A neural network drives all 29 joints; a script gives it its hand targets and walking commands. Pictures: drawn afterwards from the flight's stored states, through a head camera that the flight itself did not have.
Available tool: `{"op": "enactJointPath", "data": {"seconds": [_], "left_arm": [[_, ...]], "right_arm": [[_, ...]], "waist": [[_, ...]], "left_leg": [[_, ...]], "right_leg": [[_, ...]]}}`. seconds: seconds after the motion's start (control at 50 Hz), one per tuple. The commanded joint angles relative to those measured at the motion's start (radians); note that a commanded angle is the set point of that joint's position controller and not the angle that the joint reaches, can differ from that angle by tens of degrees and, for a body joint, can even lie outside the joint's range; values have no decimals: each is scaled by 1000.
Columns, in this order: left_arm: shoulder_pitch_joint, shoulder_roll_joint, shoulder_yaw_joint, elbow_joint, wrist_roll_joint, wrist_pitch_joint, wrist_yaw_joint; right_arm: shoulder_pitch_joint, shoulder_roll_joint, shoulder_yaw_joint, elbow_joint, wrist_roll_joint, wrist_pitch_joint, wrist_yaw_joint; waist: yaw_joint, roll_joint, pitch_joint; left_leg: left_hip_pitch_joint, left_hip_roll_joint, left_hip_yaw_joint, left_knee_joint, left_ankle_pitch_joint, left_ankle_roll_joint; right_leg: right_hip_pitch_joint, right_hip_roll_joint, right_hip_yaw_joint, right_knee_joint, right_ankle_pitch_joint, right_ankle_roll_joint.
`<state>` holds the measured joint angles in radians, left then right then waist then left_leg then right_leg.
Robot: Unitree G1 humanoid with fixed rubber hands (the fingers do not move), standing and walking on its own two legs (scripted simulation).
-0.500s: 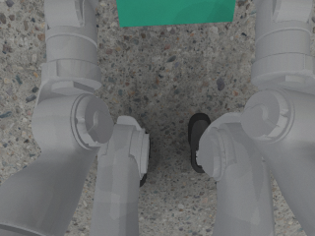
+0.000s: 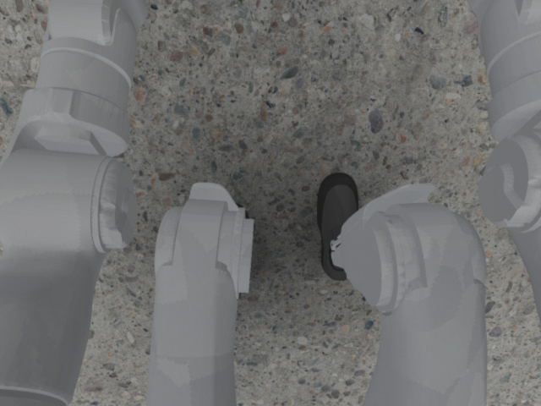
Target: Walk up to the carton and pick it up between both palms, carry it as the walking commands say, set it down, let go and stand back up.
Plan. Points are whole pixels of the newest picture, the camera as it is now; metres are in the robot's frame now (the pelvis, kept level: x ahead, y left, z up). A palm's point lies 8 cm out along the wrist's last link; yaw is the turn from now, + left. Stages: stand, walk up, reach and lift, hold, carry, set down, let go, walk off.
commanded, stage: set down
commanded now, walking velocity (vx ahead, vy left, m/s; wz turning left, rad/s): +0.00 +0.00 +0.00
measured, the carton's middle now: out of the picture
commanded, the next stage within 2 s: let go in 1.46 s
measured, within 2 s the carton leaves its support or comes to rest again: neither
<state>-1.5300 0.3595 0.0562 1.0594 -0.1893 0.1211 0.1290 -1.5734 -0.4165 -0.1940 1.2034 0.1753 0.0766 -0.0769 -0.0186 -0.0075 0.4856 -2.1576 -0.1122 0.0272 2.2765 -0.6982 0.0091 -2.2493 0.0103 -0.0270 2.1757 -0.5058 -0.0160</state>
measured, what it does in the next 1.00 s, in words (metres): rises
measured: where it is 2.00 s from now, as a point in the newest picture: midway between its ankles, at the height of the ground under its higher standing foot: (281, 257)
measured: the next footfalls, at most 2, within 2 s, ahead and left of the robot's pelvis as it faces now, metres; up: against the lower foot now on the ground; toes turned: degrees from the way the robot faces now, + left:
none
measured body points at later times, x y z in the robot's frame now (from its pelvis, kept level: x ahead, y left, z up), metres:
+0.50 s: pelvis +0.00 +0.00 +0.06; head +0.36 -0.02 +0.33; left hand +0.60 +0.16 -0.06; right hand +0.59 -0.21 -0.06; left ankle +0.08 +0.10 -0.33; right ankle +0.13 -0.11 -0.33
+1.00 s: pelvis +0.02 +0.00 +0.20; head +0.36 -0.01 +0.49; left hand +0.60 +0.17 +0.09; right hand +0.58 -0.21 +0.09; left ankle +0.08 +0.10 -0.33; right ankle +0.13 -0.11 -0.33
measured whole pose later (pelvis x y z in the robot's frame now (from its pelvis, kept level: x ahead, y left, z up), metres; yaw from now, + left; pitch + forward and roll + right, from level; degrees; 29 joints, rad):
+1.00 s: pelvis +0.02 +0.00 +0.20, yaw -1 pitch +46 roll +1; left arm -1.33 0.30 0.24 0.89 -0.05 0.23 0.08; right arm -1.33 -0.31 -0.30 0.92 0.02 0.21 -0.06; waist -0.01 0.00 0.06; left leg -1.80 -0.09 0.00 1.53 -0.52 0.01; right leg -1.88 0.04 0.02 1.46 -0.38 0.00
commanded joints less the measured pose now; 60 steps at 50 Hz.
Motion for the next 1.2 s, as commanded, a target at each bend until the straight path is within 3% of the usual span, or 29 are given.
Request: {"op": "enactJointPath", "data": {"seconds": [0.0,0.1,0.28,0.42,0.5,0.78,1.18], "left_arm": [[-358,90,-11,-37,-30,-6,-16],[-359,97,19,2,-10,2,-36],[-353,139,59,-179,11,31,5],[-215,114,135,-146,71,53,-9],[-180,100,161,-165,101,56,-27],[-112,78,176,-263,131,83,-47],[-5,26,230,-289,174,66,-74]], "right_arm": [[-334,-120,21,-23,24,-12,9],[-328,-132,-9,1,-21,-12,9],[-324,-118,0,-256,-45,36,-36],[-203,-40,-17,-250,-82,76,-22],[-170,-20,-40,-268,-106,86,-15],[-80,-17,-97,-374,-146,115,-2],[38,12,-141,-418,-205,101,53]], "waist": [[-23,59,-1183],[-33,43,-1173],[-22,8,-1637],[16,-28,-1480],[17,-26,-1470],[1,9,-1602],[16,4,-1546]], "left_leg": [[376,69,-57,-257,292,-34],[357,67,-55,-270,279,-30],[515,33,-9,-326,397,-25],[369,28,7,-456,343,-28],[360,26,10,-529,339,-30],[600,14,10,-769,473,-46],[962,27,-17,-1195,621,-53]], "right_leg": [[666,-5,38,-70,269,-4],[681,-9,37,-91,253,-1],[958,24,8,-167,395,11],[956,45,26,-282,388,17],[987,50,34,-350,407,19],[1148,65,18,-601,482,26],[1412,57,33,-1025,566,30]]}}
